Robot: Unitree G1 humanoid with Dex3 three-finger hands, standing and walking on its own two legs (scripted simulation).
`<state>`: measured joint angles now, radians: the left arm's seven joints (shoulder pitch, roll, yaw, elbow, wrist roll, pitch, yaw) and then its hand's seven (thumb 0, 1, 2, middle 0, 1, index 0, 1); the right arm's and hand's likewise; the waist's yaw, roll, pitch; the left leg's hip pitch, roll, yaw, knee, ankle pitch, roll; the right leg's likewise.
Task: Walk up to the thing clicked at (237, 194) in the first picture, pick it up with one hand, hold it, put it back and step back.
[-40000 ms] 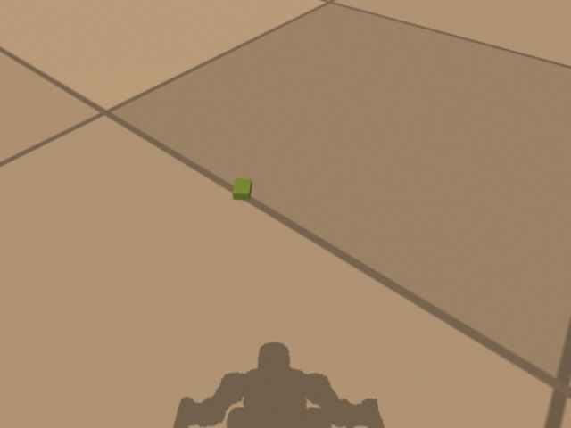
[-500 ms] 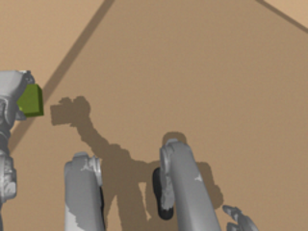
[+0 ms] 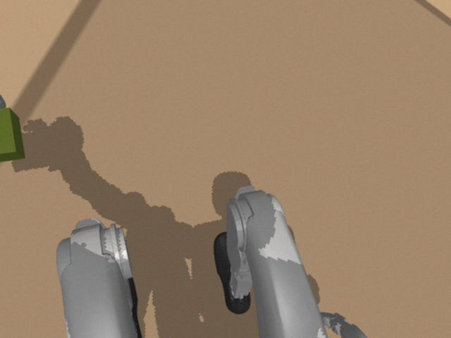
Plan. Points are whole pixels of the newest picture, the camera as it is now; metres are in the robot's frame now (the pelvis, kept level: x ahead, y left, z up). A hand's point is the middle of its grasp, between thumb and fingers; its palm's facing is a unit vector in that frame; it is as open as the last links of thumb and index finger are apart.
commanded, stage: crouch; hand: left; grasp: from above
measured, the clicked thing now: out of the picture +0.48 +0.33 -0.22
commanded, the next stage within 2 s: lower in 0.20 s
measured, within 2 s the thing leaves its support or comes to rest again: rests again in 1.18 s
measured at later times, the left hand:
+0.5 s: hand out of the picture +0.49 +0.32 -0.21, palm faces -0.48 -0.07 -0.87, open 10.6 cm
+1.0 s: hand (1, 138) +0.50 +0.32 -0.27, palm faces -0.47 -0.08 -0.88, open 10.5 cm
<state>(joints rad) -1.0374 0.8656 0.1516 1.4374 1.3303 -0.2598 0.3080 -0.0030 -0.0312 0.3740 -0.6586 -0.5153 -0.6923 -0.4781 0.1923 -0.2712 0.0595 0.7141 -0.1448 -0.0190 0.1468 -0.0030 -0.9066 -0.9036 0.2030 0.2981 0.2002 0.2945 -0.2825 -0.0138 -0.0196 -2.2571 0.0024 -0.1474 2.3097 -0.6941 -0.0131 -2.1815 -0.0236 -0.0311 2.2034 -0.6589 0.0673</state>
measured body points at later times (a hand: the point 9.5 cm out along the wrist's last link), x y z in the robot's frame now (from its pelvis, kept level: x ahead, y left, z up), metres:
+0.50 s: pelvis +0.00 +0.00 -0.03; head +0.27 +0.09 +0.32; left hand +0.51 +0.32 -0.16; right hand +0.03 -0.27 -0.11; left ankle +0.07 +0.13 -0.33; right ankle +0.11 -0.14 -0.33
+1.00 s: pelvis +0.00 +0.01 -0.05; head +0.29 +0.11 +0.28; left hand +0.52 +0.32 -0.22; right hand +0.02 -0.26 -0.11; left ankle +0.07 +0.13 -0.33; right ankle +0.11 -0.14 -0.33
